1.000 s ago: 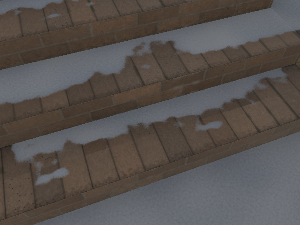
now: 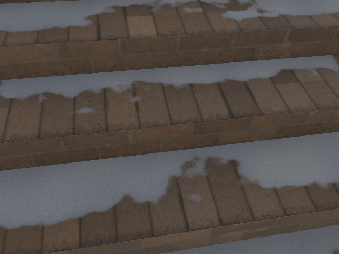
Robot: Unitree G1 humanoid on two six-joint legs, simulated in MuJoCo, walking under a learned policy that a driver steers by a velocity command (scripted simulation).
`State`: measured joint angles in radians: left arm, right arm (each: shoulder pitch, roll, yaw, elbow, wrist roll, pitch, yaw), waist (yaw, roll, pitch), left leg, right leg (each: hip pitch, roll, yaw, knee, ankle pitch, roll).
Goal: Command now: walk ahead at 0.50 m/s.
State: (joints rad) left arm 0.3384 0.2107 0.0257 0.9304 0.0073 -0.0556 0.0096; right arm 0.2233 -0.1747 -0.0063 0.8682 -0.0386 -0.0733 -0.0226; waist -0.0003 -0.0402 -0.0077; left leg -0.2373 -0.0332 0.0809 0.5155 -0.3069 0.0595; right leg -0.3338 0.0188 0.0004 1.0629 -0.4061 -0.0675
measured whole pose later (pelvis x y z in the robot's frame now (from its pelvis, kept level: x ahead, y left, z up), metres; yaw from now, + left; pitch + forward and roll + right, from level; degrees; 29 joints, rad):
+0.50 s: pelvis +0.17 -0.03 +0.09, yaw -8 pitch +1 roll -2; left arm 0.12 0.20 0.02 0.81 0.03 -0.02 0.00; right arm 0.26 -0.20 -0.04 0.80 -0.04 -0.04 -0.01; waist -0.03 0.01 0.01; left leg -0.59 -0.02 -0.10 1.69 -0.18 0.06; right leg -0.60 0.12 -0.17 0.88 -0.32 -0.16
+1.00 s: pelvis +0.26 -0.02 +0.15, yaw +7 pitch +4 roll +0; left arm 0.08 0.22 0.02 0.77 0.04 -0.09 -0.02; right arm 0.27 -0.24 -0.06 0.83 -0.03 -0.03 0.00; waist -0.04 -0.01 -0.06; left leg -0.46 0.09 0.00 1.00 -0.46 -0.15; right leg -0.28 -0.05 -0.31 0.50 -0.30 -0.10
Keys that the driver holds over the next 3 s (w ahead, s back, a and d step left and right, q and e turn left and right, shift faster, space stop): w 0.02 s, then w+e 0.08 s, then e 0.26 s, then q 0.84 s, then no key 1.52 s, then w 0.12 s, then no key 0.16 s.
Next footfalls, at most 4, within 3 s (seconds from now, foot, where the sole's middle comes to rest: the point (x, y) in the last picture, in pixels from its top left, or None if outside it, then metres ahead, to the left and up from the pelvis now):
0.36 right None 0.30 -0.09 -0.62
1.12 left None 0.23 0.14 -0.62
1.46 right None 0.32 -0.07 -0.62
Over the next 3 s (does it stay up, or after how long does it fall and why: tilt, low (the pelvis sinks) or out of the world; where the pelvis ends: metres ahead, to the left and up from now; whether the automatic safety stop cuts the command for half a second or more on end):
stays up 0.29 0.04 0.15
